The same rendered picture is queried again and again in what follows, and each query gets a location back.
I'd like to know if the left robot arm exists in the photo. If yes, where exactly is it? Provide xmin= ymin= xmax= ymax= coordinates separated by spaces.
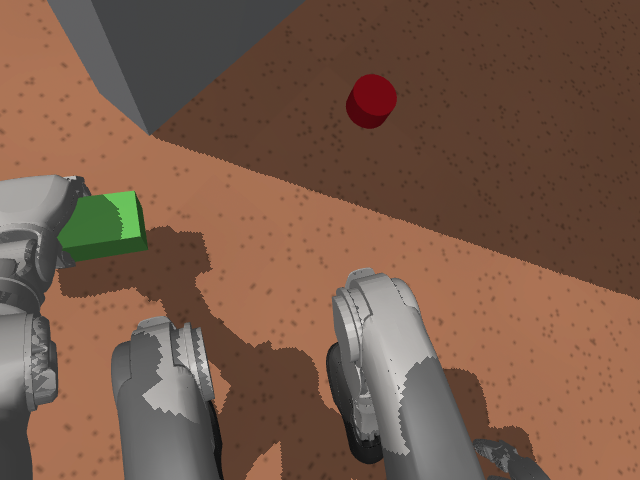
xmin=0 ymin=223 xmax=59 ymax=480

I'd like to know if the left robot hand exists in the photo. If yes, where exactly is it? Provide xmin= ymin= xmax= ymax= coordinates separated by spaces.
xmin=0 ymin=175 xmax=92 ymax=269

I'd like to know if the right robot foot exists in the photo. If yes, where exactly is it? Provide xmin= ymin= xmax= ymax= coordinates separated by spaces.
xmin=326 ymin=342 xmax=383 ymax=464

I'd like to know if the left robot foot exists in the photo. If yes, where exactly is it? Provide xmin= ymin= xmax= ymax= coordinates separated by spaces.
xmin=207 ymin=400 xmax=224 ymax=480

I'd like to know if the right robot hand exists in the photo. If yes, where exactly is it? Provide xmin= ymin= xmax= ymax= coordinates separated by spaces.
xmin=473 ymin=439 xmax=551 ymax=480

